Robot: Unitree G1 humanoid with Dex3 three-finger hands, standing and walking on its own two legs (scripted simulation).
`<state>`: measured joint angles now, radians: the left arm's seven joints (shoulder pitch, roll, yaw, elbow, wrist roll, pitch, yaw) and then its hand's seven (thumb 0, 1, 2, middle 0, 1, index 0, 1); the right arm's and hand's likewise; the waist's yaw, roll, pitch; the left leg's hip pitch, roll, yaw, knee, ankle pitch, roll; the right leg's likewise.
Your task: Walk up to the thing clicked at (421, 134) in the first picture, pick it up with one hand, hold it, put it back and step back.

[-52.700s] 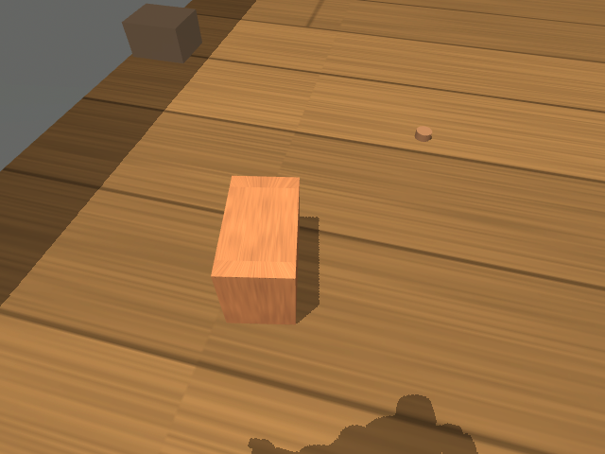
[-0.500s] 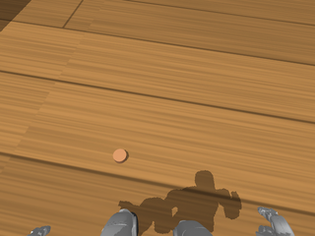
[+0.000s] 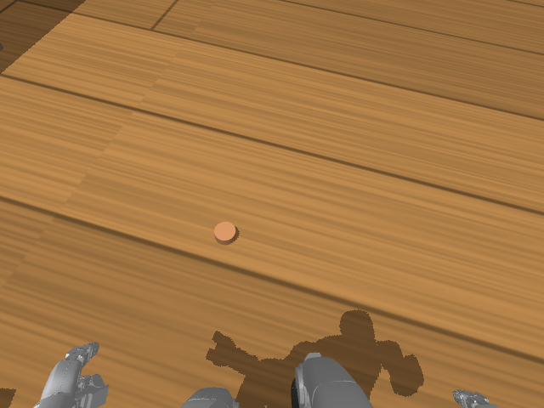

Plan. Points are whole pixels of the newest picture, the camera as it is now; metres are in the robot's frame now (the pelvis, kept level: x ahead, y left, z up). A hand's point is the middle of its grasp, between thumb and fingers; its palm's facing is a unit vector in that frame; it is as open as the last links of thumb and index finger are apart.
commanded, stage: step back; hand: left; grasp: from above
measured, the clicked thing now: (225, 233) +0.72 +0.14 -0.74
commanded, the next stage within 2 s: stand in 2.00 s
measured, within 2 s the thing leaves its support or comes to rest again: neither
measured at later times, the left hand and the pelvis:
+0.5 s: hand out of the picture -0.08 +0.24 -0.12, palm faces -0.07 -0.90 -0.42, open 7.4 cm; pelvis -0.17 -0.02 +0.01, yaw -4 degrees
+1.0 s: hand out of the picture -0.26 +0.25 -0.15, palm faces -0.07 -0.92 -0.38, open 7.4 cm; pelvis -0.35 -0.02 +0.00, yaw -5 degrees
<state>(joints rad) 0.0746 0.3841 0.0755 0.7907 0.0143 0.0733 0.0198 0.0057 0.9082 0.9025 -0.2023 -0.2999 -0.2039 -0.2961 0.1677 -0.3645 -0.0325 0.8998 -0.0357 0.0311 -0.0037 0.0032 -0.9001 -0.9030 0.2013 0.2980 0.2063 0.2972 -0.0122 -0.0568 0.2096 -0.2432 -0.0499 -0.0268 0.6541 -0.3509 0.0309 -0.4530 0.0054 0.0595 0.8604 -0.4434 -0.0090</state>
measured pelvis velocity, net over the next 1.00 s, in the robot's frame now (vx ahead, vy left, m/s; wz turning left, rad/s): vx -0.35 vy -0.02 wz -0.08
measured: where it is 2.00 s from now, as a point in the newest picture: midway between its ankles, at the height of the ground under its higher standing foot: outside the picture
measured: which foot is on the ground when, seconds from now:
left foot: down 0.00-0.36, up 0.38-0.66, down 0.68-1.00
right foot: up 0.00-0.30, down 0.32-0.70, up 0.72-1.00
